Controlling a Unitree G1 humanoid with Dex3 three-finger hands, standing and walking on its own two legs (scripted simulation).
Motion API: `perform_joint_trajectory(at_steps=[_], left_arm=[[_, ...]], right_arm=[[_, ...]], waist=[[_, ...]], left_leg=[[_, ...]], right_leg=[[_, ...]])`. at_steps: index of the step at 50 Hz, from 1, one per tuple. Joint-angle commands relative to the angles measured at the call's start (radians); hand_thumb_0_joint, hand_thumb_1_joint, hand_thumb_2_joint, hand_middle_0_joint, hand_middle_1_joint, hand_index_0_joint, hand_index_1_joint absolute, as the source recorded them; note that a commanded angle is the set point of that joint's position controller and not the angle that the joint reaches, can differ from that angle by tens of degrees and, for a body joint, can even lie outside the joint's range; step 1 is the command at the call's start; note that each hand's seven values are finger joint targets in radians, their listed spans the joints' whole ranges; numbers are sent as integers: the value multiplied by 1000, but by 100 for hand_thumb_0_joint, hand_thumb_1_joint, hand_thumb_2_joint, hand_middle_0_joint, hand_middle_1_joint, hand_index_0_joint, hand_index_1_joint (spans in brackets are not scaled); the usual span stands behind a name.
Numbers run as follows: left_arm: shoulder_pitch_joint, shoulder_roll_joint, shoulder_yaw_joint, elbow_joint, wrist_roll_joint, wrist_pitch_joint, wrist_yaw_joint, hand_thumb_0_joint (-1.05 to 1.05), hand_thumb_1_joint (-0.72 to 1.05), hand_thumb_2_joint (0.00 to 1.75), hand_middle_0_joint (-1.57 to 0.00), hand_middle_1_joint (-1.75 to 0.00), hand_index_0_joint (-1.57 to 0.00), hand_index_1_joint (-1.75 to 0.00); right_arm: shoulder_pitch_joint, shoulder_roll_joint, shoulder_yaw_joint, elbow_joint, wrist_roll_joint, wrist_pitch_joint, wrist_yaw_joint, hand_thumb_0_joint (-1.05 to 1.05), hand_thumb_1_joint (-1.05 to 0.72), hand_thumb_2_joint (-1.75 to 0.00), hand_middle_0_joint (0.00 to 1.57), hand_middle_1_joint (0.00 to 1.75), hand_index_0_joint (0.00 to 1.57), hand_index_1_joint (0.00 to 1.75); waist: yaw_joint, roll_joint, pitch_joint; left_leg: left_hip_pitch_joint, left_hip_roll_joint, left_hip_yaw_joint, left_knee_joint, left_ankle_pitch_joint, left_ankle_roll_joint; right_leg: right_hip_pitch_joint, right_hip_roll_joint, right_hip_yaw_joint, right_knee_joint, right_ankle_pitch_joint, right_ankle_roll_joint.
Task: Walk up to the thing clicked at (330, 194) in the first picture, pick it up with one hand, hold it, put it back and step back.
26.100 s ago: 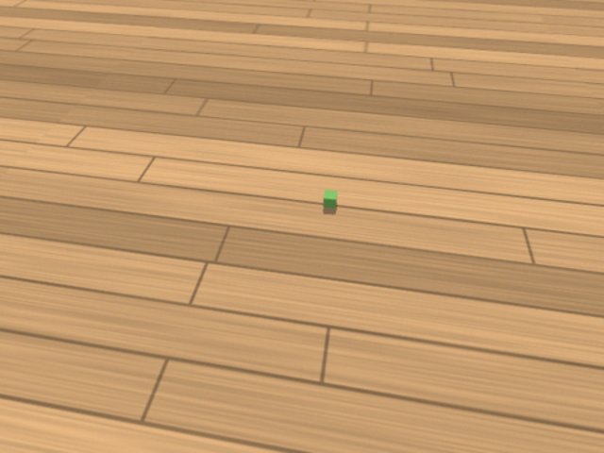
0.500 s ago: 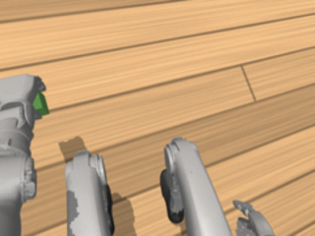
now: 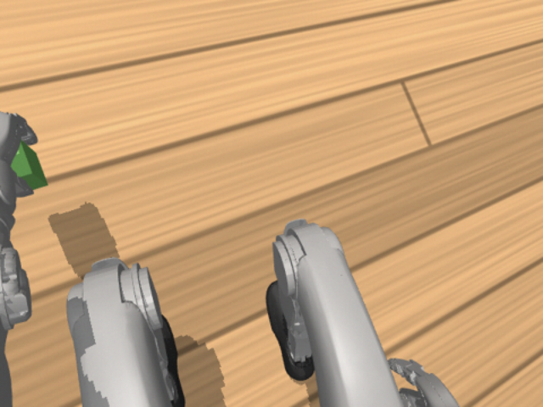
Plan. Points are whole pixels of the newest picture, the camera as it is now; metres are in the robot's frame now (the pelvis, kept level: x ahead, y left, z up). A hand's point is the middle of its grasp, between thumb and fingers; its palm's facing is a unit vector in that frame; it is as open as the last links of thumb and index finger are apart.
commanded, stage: crouch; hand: left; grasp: from above
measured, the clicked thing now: (12, 168) +0.48 +0.31 -0.20
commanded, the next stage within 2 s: lower in 0.10 s
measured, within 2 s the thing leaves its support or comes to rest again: rests again in 1.38 s
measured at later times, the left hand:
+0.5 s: hand (18, 172) +0.48 +0.31 -0.22, palm faces -0.46 -0.12 -0.88, open 8.6 cm
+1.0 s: hand (35, 175) +0.49 +0.30 -0.26, palm faces -0.45 -0.14 -0.88, open 8.6 cm
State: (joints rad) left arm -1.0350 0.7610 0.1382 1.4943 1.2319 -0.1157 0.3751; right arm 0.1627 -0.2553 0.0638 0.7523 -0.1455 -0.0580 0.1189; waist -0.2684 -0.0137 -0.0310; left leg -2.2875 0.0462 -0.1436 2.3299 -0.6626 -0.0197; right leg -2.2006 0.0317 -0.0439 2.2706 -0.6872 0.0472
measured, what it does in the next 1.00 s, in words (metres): stands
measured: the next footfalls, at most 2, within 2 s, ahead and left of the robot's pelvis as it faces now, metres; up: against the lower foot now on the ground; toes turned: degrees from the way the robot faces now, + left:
none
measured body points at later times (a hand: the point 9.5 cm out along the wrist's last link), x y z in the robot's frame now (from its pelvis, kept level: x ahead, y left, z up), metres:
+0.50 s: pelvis +0.00 +0.00 -0.03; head +0.26 +0.08 +0.33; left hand +0.50 +0.31 -0.17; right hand +0.04 -0.27 -0.12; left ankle +0.08 +0.14 -0.32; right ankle +0.10 -0.13 -0.32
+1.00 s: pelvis +0.01 +0.00 -0.04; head +0.29 +0.08 +0.30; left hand +0.51 +0.31 -0.21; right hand +0.04 -0.26 -0.13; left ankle +0.08 +0.14 -0.32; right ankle +0.10 -0.13 -0.32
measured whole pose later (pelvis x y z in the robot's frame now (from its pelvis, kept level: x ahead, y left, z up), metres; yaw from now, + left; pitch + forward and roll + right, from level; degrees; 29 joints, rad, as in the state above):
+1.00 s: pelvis +0.01 +0.00 -0.04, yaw -5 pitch +32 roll -11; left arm -1.05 0.92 0.19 1.60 1.24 -0.16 0.47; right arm 0.11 -0.29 0.20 0.71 -0.21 -0.11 0.17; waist -0.33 -0.09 0.11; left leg -2.38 0.04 -0.23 2.51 -0.71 -0.03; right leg -2.26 0.06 -0.10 2.39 -0.70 0.07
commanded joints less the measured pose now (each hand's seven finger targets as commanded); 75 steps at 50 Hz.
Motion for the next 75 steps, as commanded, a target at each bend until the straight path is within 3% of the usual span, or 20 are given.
perform_joint_trajectory(at_steps=[1, 5, 7, 11, 13, 15, 19, 28, 31, 37, 40, 42, 53, 55, 60, 67, 68, 71, 74, 75], left_arm=[[-388, 300, 11, -191, -20, -3, 44, 0, 81, 45, -118, -34, -119, -34], [-382, 335, 27, -185, -17, -3, 41, 0, 82, 47, -120, -35, -120, -34], [-360, 297, 5, -160, -16, -1, 37, 0, 83, 45, -119, -36, -120, -35], [-369, 329, 16, -187, -21, -3, 34, 0, 81, 47, -121, -33, -121, -33], [-331, 288, -8, -120, -17, -3, 28, 0, 84, 49, -122, -36, -122, -36], [-376, 330, 6, -146, -22, -11, 31, 0, 85, 50, -122, -37, -123, -37], [-360, 333, -2, -117, -9, -22, 36, 0, 86, 47, -123, -36, -124, -36], [-361, 376, 37, -112, 10, -38, 101, 0, 88, 48, -123, -40, -124, -39], [-351, 392, 40, -113, 13, -33, 108, 0, 86, 49, -123, -33, -123, -33], [-343, 402, 44, -83, 1, -31, 117, 0, 84, 45, -120, -32, -121, -31], [-321, 416, 45, -75, -3, -35, 123, 0, 86, 45, -122, -32, -122, -31], [-318, 422, 52, -64, -6, -35, 128, 0, 88, 47, -122, -34, -123, -33], [-307, 470, 65, -48, -2, -49, 160, 0, 89, 48, -125, -32, -125, -32], [-309, 454, 47, -25, 0, -50, 163, 0, 92, 48, -125, -34, -126, -33], [-298, 478, 46, -4, -3, -46, 184, 0, 92, 50, -126, -34, -127, -34], [-330, 471, 24, 20, -4, -48, 195, 0, 91, 51, -125, -35, -126, -35], [-326, 479, 28, 22, -6, -49, 199, 0, 90, 50, -125, -34, -125, -33], [-325, 497, 39, 27, -5, -53, 210, 0, 92, 51, -127, -34, -127, -34], [-328, 467, 2, 49, -5, -50, 207, 0, 92, 50, -127, -34, -127, -34], [-333, 482, 11, 44, -10, -51, 212, 0, 92, 49, -126, -36, -127, -35]], right_arm=[[205, -251, -62, -8, 2, -4, -8, 0, -89, -90, 20, 30, 20, 30], [218, -262, -53, -5, 0, -3, -6, 0, -89, -90, 20, 30, 20, 30], [214, -258, -48, -6, -1, -4, -3, 0, -90, -90, 20, 30, 20, 30], [212, -265, -43, -6, 0, -1, -1, 0, -90, -90, 20, 30, 20, 30], [218, -265, -36, -5, -3, 0, 4, 0, -90, -90, 20, 30, 20, 30], [216, -274, -30, -9, -2, -2, 3, 0, -89, -90, 20, 30, 20, 30], [200, -279, -18, -12, -8, -5, 9, 0, -90, -90, 20, 30, 20, 30], [193, -296, 0, -20, -32, -15, 17, 0, -90, -89, 20, 30, 20, 30], [197, -296, 6, -17, -37, -21, 22, 0, -89, -89, 20, 30, 20, 30], [196, -316, 21, -24, -50, -37, 30, 0, -89, -89, 20, 30, 20, 30], [189, -315, 31, -21, -53, -41, 38, 0, -89, -89, 20, 30, 20, 30], [192, -327, 35, -27, -54, -45, 39, 0, -89, -89, 20, 30, 20, 30], [160, -343, 62, -38, -65, -60, 49, 0, -89, -89, 20, 30, 20, 30], [161, -348, 64, -44, -68, -64, 52, 0, -89, -89, 20, 30, 20, 30], [145, -347, 81, -39, -76, -74, 58, 0, -89, -89, 20, 30, 20, 30], [145, -360, 94, -42, -85, -91, 62, 0, -89, -89, 20, 30, 20, 30], [138, -363, 96, -45, -83, -92, 62, 0, -89, -89, 20, 30, 20, 30], [136, -368, 104, -54, -87, -98, 63, 0, -89, -89, 20, 30, 20, 30], [127, -363, 110, -48, -90, -105, 69, 0, -89, -90, 20, 30, 20, 30], [128, -369, 112, -54, -89, -108, 70, 0, -89, -90, 20, 30, 20, 30]], waist=[[11, 353, -738], [11, 334, -736], [0, 355, -709], [6, 351, -727], [-17, 315, -662], [-17, 313, -677], [-20, 355, -665], [-33, 402, -659], [-31, 405, -643], [-56, 398, -629], [-48, 409, -654], [-60, 393, -628], [-63, 427, -602], [-84, 431, -579], [-77, 426, -584], [-112, 437, -537], [-102, 423, -538], [-110, 421, -535], [-118, 442, -516], [-118, 428, -516]], left_leg=[[546, -18, 104, -213, 148, 37], [518, -19, 104, -195, 153, 40], [528, -17, 99, -195, 153, 34], [509, -16, 100, -164, 179, 40], [473, -16, 95, -158, 169, 40], [476, -15, 90, -143, 177, 44], [493, -12, 79, -131, 189, 35], [486, -13, 74, -101, 181, 33], [473, -10, 76, -94, 177, 34], [472, -6, 59, -75, 194, 33], [479, -3, 54, -65, 224, 31], [482, -3, 51, -57, 244, 30], [482, 6, 35, -53, 228, 26], [483, 6, 30, -52, 226, 24], [468, 12, 30, -39, 223, 31], [473, 14, 19, -39, 213, 26], [465, 15, 15, -42, 209, 27], [459, 16, 16, -35, 219, 27], [463, 20, 12, -35, 193, 26], [456, 20, 9, -37, 188, 27]], right_leg=[[332, 25, -106, -222, 215, -81], [340, 26, -112, -210, 222, -76], [319, 26, -118, -198, 219, -79], [342, 30, -116, -188, 255, -74], [326, 30, -125, -185, 245, -71], [324, 33, -128, -179, 255, -71], [293, 37, -142, -143, 259, -76], [273, 39, -155, -115, 264, -73], [284, 40, -153, -114, 262, -72], [287, 44, -170, -103, 274, -70], [315, 49, -169, -91, 304, -69], [305, 48, -177, -92, 316, -70], [311, 59, -193, -85, 303, -71], [297, 57, -200, -79, 303, -72], [332, 67, -192, -92, 319, -63], [307, 66, -208, -82, 305, -66], [303, 69, -210, -85, 299, -66], [323, 67, -212, -84, 315, -63], [298, 74, -211, -85, 290, -66], [305, 75, -213, -88, 285, -66]])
